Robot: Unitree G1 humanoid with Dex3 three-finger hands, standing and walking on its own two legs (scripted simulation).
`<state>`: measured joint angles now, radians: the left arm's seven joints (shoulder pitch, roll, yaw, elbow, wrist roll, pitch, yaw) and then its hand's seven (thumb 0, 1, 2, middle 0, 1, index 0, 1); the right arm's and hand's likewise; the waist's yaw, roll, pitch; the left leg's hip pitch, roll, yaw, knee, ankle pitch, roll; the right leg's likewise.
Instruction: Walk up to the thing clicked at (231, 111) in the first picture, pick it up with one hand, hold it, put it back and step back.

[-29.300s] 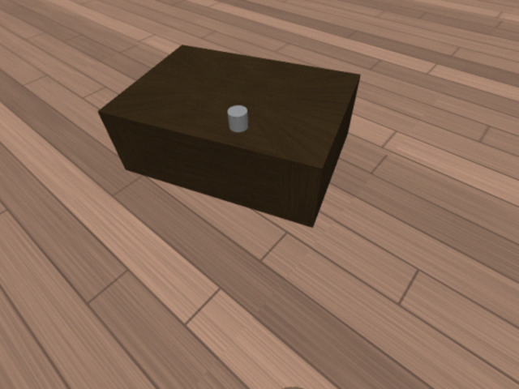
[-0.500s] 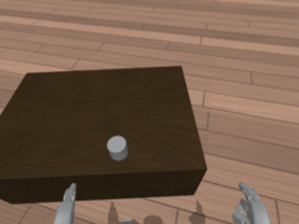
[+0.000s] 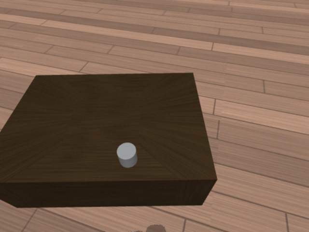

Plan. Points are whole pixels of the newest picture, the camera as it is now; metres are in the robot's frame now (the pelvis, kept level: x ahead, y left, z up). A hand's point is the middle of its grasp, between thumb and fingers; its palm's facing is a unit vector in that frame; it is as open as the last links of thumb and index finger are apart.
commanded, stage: stand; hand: left
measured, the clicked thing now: (127, 155) +0.49 +0.17 -0.31
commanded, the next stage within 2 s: none
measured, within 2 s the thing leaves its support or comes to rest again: neither
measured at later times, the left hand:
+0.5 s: hand out of the picture +0.05 +0.25 -0.13, palm faces -0.01 -0.93 -0.36, open 7.4 cm
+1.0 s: hand out of the picture +0.05 +0.25 -0.13, palm faces -0.02 -0.94 -0.34, open 7.4 cm
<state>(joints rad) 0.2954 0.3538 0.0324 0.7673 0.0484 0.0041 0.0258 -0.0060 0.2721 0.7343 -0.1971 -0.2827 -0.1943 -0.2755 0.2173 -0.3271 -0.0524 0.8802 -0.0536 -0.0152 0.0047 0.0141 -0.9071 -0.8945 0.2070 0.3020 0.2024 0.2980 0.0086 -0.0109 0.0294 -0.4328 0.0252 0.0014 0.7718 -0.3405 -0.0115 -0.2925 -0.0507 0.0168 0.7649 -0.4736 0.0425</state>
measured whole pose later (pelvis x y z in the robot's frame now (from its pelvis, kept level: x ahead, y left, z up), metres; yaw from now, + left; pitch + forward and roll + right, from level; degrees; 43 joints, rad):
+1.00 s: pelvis +0.00 +0.00 +0.04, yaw +0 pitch -3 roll +0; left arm 0.15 0.34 0.01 1.14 0.02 -0.01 0.01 0.00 0.90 0.90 -0.21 -0.30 -0.20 -0.30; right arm 0.13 -0.33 -0.02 1.15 -0.02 -0.01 0.00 0.01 -0.91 -0.89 0.21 0.30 0.20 0.30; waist 0.00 0.00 0.07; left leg -0.19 0.02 0.00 0.38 -0.14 -0.02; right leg -0.04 -0.05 0.00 0.36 -0.26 0.05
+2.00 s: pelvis +0.01 -0.01 +0.04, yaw +0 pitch -2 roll +0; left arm 0.13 0.34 0.01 1.12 0.01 -0.01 0.01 0.00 0.90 0.90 -0.21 -0.30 -0.20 -0.30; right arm 0.10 -0.34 -0.01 1.15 -0.01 -0.01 0.00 0.01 -0.91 -0.89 0.21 0.30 0.20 0.30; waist -0.01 0.00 0.06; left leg -0.17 0.03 0.00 0.36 -0.15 -0.03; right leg -0.03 -0.04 0.00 0.33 -0.27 0.04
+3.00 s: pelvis -0.15 +0.04 +0.02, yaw -3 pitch -3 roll +1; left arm 0.14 0.38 0.07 0.87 0.02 0.07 0.02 0.00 0.90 0.90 -0.21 -0.30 -0.20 -0.30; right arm 0.11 -0.34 -0.06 0.88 -0.02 0.02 -0.02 0.01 -0.90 -0.89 0.21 0.30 0.20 0.30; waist -0.01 -0.05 0.21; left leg -0.27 -0.06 0.08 0.56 -0.25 0.08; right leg -0.34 0.07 0.13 0.90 -0.46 0.01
